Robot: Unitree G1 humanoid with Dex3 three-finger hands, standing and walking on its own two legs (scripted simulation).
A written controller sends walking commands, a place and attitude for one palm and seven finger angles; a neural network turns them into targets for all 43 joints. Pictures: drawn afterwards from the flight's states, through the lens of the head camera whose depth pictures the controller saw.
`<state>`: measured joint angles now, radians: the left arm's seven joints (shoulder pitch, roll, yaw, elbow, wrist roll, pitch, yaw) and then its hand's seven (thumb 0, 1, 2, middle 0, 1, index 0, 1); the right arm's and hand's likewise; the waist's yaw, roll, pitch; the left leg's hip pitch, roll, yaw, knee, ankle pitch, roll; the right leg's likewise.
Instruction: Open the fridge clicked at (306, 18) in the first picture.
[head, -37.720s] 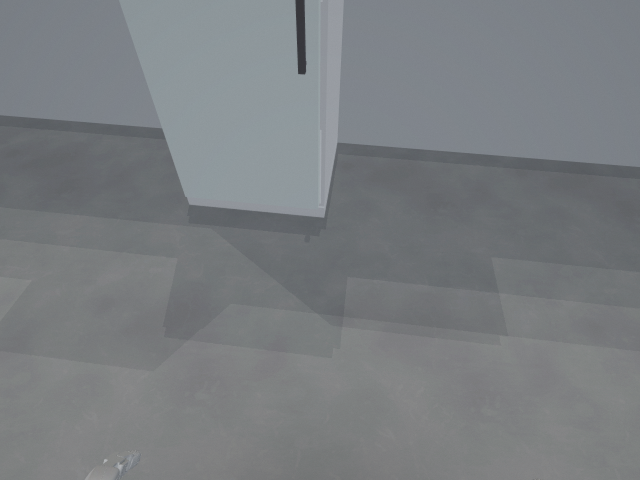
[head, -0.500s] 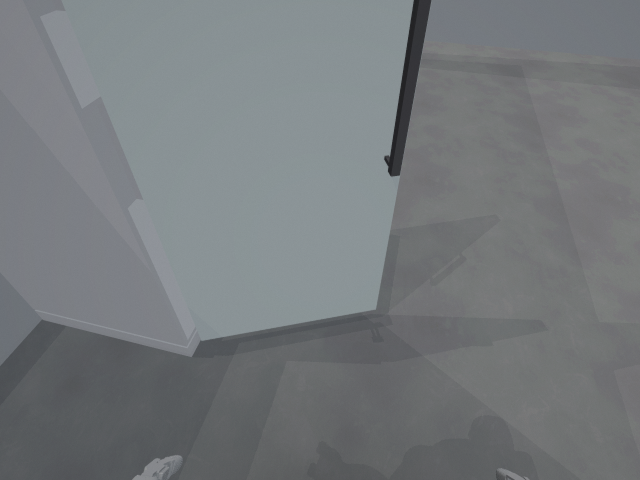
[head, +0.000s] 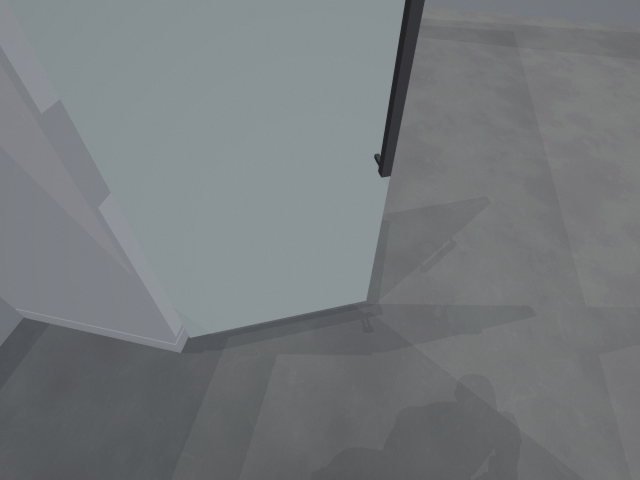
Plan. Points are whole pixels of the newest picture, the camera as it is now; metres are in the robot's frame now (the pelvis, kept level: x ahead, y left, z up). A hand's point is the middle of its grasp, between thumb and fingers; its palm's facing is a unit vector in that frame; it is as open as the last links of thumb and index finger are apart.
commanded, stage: let the arm hang, fingers relaxed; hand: right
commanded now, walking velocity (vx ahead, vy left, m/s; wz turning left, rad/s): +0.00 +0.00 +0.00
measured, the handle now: (395, 80) +0.73 -0.09 +0.14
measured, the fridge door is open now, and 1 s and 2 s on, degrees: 64 64 64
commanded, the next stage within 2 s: look to check the result in 0.40 s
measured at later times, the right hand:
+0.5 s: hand out of the picture -0.01 -0.18 -0.18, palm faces +0.01 +0.99 -0.17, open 7.3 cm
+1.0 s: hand out of the picture -0.03 -0.17 -0.18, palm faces +0.01 +0.99 -0.15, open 7.3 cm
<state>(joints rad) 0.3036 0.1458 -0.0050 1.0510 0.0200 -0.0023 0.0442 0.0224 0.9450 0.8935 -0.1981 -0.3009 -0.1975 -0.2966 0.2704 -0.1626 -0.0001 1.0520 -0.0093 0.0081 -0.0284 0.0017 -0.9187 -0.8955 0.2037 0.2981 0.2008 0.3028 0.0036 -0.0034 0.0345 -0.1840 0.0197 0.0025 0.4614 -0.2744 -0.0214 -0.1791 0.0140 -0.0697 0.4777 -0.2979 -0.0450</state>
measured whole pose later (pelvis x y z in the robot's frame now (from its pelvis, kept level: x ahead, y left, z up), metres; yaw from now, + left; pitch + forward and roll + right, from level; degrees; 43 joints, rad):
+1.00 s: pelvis -0.01 -0.01 +0.00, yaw +1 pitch -2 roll +0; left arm 0.33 0.11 -0.01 1.12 0.02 -0.01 0.04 0.00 0.91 0.89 -0.20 -0.30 -0.19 -0.30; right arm 0.31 -0.12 0.00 1.15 -0.01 0.00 -0.04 0.00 -0.91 -0.90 0.20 0.30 0.20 0.30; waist 0.01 0.01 0.05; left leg -0.16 0.04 -0.03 0.42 -0.23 -0.04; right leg -0.14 0.03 -0.10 0.42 -0.26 -0.07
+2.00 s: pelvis +0.00 -0.01 +0.00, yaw +1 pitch -1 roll +0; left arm 0.30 0.11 -0.01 1.13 0.02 -0.02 0.05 0.00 0.91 0.89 -0.20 -0.30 -0.19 -0.30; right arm 0.28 -0.12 0.00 1.14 -0.01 0.00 -0.04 0.00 -0.91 -0.90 0.20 0.30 0.20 0.30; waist 0.01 0.01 0.06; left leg -0.14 0.03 -0.02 0.41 -0.25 -0.03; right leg -0.12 0.03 -0.09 0.41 -0.27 -0.06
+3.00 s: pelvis +0.00 +0.01 +0.00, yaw +1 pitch -1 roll +0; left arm 0.29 0.11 -0.01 1.14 0.02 -0.01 0.05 0.00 0.91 0.89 -0.20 -0.30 -0.19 -0.30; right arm 0.28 -0.12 0.00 1.15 -0.01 0.00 -0.04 0.00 -0.92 -0.90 0.20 0.30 0.20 0.30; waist 0.01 0.01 0.06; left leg -0.14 0.01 0.00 0.40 -0.24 -0.02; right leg -0.12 0.01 -0.08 0.40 -0.26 -0.04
